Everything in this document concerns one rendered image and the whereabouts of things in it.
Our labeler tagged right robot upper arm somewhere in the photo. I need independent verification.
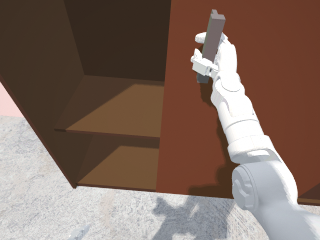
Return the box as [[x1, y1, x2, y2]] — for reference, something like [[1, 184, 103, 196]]
[[232, 160, 320, 240]]

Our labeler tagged right robot forearm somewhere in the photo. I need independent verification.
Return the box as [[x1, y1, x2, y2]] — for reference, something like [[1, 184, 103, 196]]
[[210, 70, 298, 198]]

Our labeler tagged robot right hand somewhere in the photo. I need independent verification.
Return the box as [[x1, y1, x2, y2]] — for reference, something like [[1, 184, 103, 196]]
[[190, 32, 237, 81]]

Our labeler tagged robot left hand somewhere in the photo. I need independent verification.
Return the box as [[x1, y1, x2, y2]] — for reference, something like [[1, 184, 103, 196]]
[[67, 224, 90, 240]]

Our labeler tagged wardrobe door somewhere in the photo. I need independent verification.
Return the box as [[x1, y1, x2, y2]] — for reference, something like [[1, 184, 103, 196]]
[[298, 183, 320, 200], [155, 0, 320, 199]]

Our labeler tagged handle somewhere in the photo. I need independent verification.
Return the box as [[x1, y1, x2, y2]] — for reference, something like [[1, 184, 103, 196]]
[[196, 9, 226, 84]]

